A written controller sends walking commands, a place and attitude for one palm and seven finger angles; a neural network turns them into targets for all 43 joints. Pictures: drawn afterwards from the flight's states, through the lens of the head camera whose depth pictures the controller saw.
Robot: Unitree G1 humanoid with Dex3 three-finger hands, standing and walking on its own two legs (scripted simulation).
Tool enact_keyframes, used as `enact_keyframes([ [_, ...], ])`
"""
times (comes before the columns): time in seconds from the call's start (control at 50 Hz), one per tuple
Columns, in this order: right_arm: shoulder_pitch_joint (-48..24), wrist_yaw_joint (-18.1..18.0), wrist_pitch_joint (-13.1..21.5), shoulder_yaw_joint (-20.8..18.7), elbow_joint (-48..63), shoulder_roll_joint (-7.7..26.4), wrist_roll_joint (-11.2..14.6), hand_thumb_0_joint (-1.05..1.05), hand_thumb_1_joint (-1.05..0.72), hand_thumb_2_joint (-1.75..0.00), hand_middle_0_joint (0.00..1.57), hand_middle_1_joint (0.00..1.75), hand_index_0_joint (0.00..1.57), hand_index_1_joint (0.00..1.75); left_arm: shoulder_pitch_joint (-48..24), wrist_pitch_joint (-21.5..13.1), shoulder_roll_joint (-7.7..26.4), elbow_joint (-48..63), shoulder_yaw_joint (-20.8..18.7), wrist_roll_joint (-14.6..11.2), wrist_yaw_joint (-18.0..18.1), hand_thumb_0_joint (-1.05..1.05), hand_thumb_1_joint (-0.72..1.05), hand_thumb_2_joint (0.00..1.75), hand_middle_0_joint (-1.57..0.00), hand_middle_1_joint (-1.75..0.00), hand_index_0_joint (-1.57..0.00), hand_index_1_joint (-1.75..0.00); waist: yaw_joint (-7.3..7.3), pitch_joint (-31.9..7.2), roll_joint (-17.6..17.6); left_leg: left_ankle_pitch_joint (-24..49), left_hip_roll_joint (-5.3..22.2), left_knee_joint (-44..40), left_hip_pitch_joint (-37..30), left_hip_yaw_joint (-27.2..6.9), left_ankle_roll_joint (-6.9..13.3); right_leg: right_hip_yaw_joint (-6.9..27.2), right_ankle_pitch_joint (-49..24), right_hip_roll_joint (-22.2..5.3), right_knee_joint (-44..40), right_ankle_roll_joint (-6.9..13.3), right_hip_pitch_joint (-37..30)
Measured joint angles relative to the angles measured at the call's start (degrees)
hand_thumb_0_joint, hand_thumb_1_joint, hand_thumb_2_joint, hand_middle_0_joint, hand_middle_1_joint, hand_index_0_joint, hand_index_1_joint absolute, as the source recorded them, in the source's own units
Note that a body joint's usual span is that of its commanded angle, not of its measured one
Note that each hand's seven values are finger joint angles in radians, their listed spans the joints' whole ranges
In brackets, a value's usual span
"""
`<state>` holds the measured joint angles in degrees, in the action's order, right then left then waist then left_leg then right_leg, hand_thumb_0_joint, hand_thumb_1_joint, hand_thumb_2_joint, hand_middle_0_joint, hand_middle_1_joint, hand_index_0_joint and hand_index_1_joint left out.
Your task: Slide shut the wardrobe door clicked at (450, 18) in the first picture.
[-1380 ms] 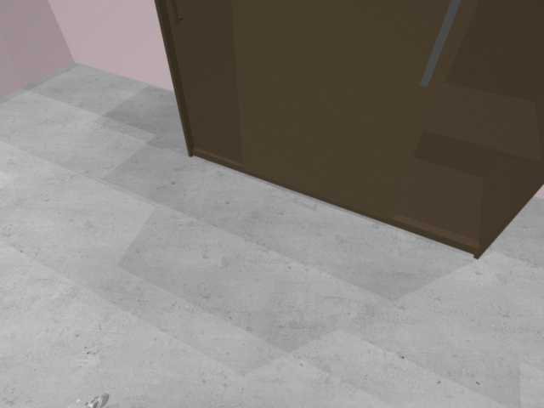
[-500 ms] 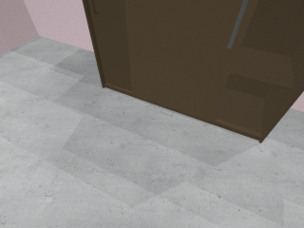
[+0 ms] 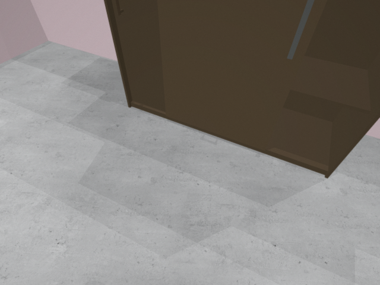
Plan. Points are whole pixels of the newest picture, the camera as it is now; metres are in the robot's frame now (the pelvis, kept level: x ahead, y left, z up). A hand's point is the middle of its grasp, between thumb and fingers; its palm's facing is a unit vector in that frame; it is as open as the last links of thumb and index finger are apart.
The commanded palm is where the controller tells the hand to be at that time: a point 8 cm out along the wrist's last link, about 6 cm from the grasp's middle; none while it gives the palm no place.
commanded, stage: look at it before walking up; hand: left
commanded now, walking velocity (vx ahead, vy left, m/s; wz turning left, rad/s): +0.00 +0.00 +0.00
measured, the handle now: (303, 21) +1.08 -0.40 +0.11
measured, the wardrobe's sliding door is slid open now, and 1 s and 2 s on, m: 0.41 0.41 0.41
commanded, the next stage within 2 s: walk to a spot facing it in 0.06 s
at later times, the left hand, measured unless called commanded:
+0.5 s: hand out of the picture +0.06 +0.20 -0.18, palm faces -0.13 -0.95 -0.29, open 7.4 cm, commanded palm none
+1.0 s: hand out of the picture +0.10 +0.13 -0.16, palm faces -0.25 -0.94 -0.21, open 7.3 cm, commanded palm none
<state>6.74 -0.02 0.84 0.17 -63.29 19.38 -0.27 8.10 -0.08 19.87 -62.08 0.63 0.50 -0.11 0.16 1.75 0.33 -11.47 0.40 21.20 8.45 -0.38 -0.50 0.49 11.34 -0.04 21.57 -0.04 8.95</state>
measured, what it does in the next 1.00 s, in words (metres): walks ahead, turning right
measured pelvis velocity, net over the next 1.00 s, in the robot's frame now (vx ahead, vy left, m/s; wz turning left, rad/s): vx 0.09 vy -0.05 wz -0.39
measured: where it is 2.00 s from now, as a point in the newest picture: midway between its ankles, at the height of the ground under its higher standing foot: (209, 256)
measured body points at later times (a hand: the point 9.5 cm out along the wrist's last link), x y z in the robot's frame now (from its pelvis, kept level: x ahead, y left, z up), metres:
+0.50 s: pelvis -0.01 -0.02 -0.02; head +0.01 -0.03 +0.43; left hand +0.07 +0.25 -0.15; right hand +0.04 -0.28 -0.17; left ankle +0.00 +0.12 -0.75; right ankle -0.01 -0.11 -0.73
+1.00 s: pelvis +0.09 -0.05 +0.00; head +0.11 -0.07 +0.45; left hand +0.11 +0.18 -0.14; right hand +0.10 -0.32 -0.15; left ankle +0.20 +0.07 -0.68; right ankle -0.01 -0.10 -0.75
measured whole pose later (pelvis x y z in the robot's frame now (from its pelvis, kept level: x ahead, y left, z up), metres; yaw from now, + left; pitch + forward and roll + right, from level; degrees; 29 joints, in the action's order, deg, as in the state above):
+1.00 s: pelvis +0.09 -0.05 +0.00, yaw -22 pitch +2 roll +0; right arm 9.4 0.6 -0.5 -3.7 -55.3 13.2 -1.4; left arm 27.3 -3.2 8.2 -59.0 -2.0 1.4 0.4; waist 3.4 -0.7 -1.9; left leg -11.4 5.7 55.2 34.4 0.4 -4.1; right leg 9.1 15.2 6.5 16.5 5.0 2.6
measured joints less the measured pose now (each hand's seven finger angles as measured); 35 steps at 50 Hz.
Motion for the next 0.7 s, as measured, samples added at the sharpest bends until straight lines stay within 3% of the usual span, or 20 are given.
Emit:
enact_keyframes([
  [0.2, -0.4, -0.1, 0.1, 0.1, 0.0, 0.1, 0.0, 0.01, -0.91, -0.9, 0.2, 0.3, 0.2, 0.3, -0.2, 0.0, 0.1, 0.0, -0.1, 0.0, 0.1, 0.01, 0.91, 0.9, -0.21, -0.3, -0.21, -0.3, 0.15, -0.3, -0.1, 0.0, 0.0, -0.8, -1.1, 0.1, 0.0, 0.1, 0.1, 0.0, -0.4, 0.0, -0.9],
  [0.3, -0.8, -0.8, -0.4, -0.4, 1.5, -0.6, -0.1, 0.01, -0.91, -0.9, 0.2, 0.3, 0.2, 0.3, 0.4, 1.2, -0.4, 1.4, -0.7, 0.1, 0.5, 0.01, 0.91, 0.9, -0.21, -0.3, -0.21, -0.3, 0.81, -0.1, -0.2, -1.1, 0.6, 1.3, 0.1, 1.7, -0.2, 1.7, 0.7, 0.6, 2.0, 0.1, 1.1],
  [0.42, 0.2, -1.2, -1.5, -1.1, 5.3, -3.9, -0.3, 0.01, -0.91, -0.9, 0.2, 0.3, 0.2, 0.3, 2.7, 3.2, -2.4, 4.2, -1.4, 0.3, 0.0, 0.01, 0.91, 0.9, -0.2, -0.3, -0.2, -0.3, 0.98, 1.3, 0.9, -3.7, 1.5, 6.2, 2.7, 5.4, -0.5, 4.4, 3.2, 1.6, 10.5, 0.3, 7.0],
  [0.5, 1.3, -0.9, -1.9, -1.5, 6.6, -5.7, -0.4, 0.01, -0.91, -0.9, 0.2, 0.3, 0.2, 0.3, 4.4, 4.1, -4.4, 5.7, -2.1, 0.3, -0.6, 0.01, 0.91, 0.9, -0.2, -0.3, -0.2, -0.3, 1.51, 2.9, 0.8, -5.7, 2.8, 9.5, 3.0, 8.6, -1.2, 0.8, 12.7, 0.6, 22.0, -0.3, 11.2],
  [0.54, 2.4, -0.6, -2.4, -1.7, 6.8, -5.6, -0.6, 0.01, -0.91, -0.9, 0.2, 0.3, 0.2, 0.3, 6.1, 3.7, -5.8, 6.6, -2.3, 0.4, -1.3, 0.01, 0.91, 0.9, -0.2, -0.3, -0.2, -0.3, 1.84, 2.5, -0.8, -7.9, 4.6, 13.2, 4.1, 9.4, -1.9, -1.2, 12.5, 0.3, 19.4, -0.1, 9.4],
  [0.56, 3.0, -0.4, -2.9, -1.9, 6.7, -5.4, -0.5, 0.01, -0.91, -0.9, 0.2, 0.3, 0.2, 0.3, 7.0, 3.1, -6.4, 7.0, -2.4, 0.7, -1.5, 0.01, 0.91, 0.9, -0.2, -0.3, -0.2, -0.3, 2.08, 2.0, -1.7, -12.3, 5.7, 17.7, 6.0, 9.0, -1.9, -1.8, 9.9, 1.0, 18.5, 1.2, 9.4],
  [0.6, 3.7, -0.2, -4.0, -2.4, 6.3, -5.4, -0.6, 0.01, -0.91, -0.9, 0.2, 0.3, 0.2, 0.3, 8.6, 2.0, -7.5, 7.4, -2.3, 0.7, -1.0, 0.01, 0.91, 0.9, -0.2, -0.3, -0.21, -0.3, 2.27, 1.5, -2.7, -17.4, 4.7, 30.0, 11.6, 4.7, -1.8, -2.3, 9.1, 2.2, 18.6, 3.7, 9.5],
  [0.64, 4.0, 0.3, -4.0, -2.6, 5.9, -5.6, -0.7, 0.01, -0.91, -0.9, 0.2, 0.3, 0.2, 0.3, 10.5, 1.2, -8.5, 7.3, -2.4, 0.5, -0.6, 0.0, 0.91, 0.9, -0.21, -0.3, -0.21, -0.3, 2.71, 1.3, -2.5, -14.1, 3.6, 38.2, 15.9, 2.6, -1.4, -1.6, 7.8, 3.1, 14.7, 4.9, 7.6],
  [0.7, 4.1, 0.9, -2.9, -3.0, 6.5, -5.7, -0.9, 0.01, -0.91, -0.9, 0.2, 0.3, 0.2, 0.3, 13.5, 0.1, -9.5, 6.3, -2.3, 0.3, -0.5, 0.0, 0.91, 0.9, -0.21, -0.3, -0.21, -0.3, 2.68, 0.6, -1.6, -6.6, 3.5, 42.3, 20.4, 2.1, -1.9, 0.6, 3.8, 3.9, 6.9, 5.3, 4.3],
])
